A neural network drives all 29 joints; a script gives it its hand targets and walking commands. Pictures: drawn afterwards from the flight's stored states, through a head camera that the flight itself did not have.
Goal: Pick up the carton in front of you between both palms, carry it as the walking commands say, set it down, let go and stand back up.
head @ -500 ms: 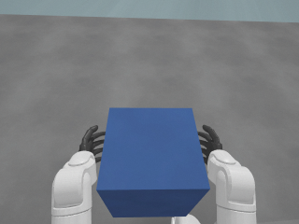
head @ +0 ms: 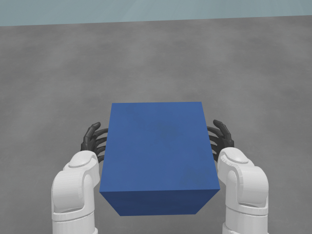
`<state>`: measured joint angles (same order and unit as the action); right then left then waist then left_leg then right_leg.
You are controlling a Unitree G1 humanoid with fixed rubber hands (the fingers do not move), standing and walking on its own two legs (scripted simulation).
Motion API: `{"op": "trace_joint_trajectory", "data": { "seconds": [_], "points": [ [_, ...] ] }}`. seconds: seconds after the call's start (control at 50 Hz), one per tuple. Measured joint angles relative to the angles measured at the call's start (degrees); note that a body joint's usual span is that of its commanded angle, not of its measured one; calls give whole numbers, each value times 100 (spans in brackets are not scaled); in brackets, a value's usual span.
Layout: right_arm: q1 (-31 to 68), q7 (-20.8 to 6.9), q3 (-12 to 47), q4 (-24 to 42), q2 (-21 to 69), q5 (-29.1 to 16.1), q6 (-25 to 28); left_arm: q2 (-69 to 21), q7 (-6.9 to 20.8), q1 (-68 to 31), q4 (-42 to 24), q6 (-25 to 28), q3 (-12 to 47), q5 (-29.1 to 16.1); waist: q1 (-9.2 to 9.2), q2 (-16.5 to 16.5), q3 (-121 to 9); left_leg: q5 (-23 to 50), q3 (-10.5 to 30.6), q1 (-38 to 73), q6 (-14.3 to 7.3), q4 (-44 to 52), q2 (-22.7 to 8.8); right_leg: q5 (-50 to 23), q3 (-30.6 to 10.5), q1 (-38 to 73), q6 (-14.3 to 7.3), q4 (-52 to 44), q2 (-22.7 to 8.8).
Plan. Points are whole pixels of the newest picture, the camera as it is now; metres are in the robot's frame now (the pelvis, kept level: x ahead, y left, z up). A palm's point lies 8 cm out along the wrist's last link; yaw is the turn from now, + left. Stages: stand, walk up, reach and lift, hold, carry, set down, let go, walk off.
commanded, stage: carry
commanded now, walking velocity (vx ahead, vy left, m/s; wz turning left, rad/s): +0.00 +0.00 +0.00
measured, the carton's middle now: (157, 163) +0.28 +0.00 +0.01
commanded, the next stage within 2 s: hold in 1.64 s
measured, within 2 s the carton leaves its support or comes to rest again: neither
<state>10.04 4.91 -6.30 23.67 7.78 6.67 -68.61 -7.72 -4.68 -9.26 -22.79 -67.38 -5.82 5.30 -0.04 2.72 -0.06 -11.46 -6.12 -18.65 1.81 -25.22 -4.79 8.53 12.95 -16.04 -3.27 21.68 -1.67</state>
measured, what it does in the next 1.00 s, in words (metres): shifts its weight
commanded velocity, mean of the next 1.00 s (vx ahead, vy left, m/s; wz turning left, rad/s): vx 0.00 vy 0.00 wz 0.00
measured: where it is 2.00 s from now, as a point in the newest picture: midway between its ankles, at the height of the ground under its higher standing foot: outside the picture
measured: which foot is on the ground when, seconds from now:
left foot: down 0.00-1.00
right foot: down 0.00-1.00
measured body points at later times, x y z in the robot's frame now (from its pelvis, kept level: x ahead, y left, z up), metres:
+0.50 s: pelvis +0.08 +0.03 -0.01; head +0.07 +0.03 +0.44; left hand +0.36 +0.18 +0.05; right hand +0.35 -0.13 +0.05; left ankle +0.04 +0.13 -0.74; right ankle +0.03 -0.09 -0.74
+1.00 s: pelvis +0.05 +0.03 -0.01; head +0.03 +0.04 +0.44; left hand +0.35 +0.18 +0.02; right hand +0.35 -0.13 +0.02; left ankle +0.04 +0.13 -0.74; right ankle +0.03 -0.09 -0.74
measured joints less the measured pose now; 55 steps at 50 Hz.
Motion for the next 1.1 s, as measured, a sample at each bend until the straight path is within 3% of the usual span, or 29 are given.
{"op": "trace_joint_trajectory", "data": {
  "seconds": [0.04, 0.14, 0.28, 0.58, 0.9, 0.98, 1.1],
  "points": [
    [-61, 0, 35, -58, -6, 13, -13, 8, 25, 43, 53, -28, 2, 21, 4, -70, -183, 390, -77, 170, -35, 62, -19, 290, -45, 79, 82, 259, -27],
    [-66, -10, 14, -526, -10, 33, -103, 14, 27, 63, 406, -206, -27, 126, 24, -321, -662, -295, -176, 402, -96, -150, 81, 693, -144, 259, 247, 489, -162],
    [-134, -59, -9, -1007, -18, 75, 110, 19, 36, 102, 821, -83, -22, 208, 40, -356, -797, -606, -246, 464, -157, -349, 155, 974, -225, 283, 386, 721, -271],
    [-455, -195, 91, -1527, -47, 223, 1150, 42, 197, 394, 1396, 979, 90, 371, -2, -280, -669, -769, -272, 432, -242, -555, 198, 1082, -258, 271, 455, 871, -343],
    [155, -423, -434, -3514, 22, 720, 2757, -29, 394, -236, 3428, 2601, -371, 842, 29, -284, -589, -479, -277, 424, -278, -379, 200, 785, -251, 267, 412, 684, -317],
    [249, -428, -504, -3587, 40, 727, 2958, -45, 397, -320, 3485, 2797, -441, 855, 26, -285, -541, -418, -275, 362, -284, -365, 200, 729, -248, 204, 401, 675, -316],
    [130, -399, -375, -3245, 20, 644, 2806, -23, 364, -192, 3132, 2642, -321, 753, 24, -281, -547, -388, -274, 296, -287, -383, 196, 704, -249, 136, 393, 699, -317]
  ]
}}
